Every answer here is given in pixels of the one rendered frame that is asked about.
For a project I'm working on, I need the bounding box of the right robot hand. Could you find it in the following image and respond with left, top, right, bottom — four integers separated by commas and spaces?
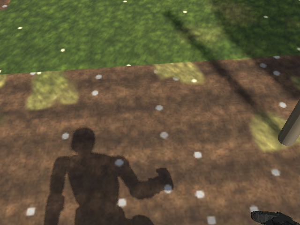
250, 211, 300, 225

